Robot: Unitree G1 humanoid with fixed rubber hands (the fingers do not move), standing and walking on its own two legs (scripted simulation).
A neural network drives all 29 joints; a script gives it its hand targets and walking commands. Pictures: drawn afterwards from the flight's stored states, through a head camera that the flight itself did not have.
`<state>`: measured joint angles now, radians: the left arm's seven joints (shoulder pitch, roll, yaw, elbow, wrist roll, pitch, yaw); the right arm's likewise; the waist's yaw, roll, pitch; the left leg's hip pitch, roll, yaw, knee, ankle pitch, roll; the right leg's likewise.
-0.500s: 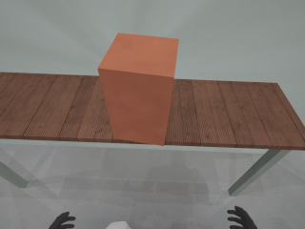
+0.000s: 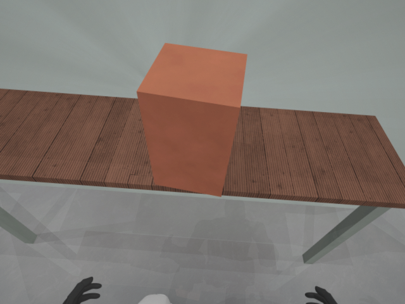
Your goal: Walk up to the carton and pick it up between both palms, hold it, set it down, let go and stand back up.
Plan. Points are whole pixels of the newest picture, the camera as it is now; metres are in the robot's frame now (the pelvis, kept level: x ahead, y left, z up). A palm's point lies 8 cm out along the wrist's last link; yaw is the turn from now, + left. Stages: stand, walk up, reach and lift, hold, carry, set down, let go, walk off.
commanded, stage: walk up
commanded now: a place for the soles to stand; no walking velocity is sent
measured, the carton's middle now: (195, 126) +0.47 +0.03 +0.06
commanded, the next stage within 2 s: reach and lift in 1.82 s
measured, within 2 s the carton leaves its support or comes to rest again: neither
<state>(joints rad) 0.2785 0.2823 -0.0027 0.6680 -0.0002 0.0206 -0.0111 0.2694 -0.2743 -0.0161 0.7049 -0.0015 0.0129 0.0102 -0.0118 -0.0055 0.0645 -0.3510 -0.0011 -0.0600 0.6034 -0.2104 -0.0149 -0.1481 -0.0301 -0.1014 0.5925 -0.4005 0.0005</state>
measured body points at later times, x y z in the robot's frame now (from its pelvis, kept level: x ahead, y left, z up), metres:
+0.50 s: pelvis +0.04 +0.02 +0.00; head +0.05 +0.03 +0.45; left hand +0.09 +0.29 -0.12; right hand +0.14 -0.23 -0.12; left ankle +0.07 +0.13 -0.73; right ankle -0.05 -0.11 -0.73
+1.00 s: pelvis +0.03 +0.01 -0.01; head +0.04 +0.01 +0.44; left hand +0.08 +0.29 -0.12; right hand +0.17 -0.24 -0.12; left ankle +0.07 +0.13 -0.73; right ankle -0.05 -0.11 -0.73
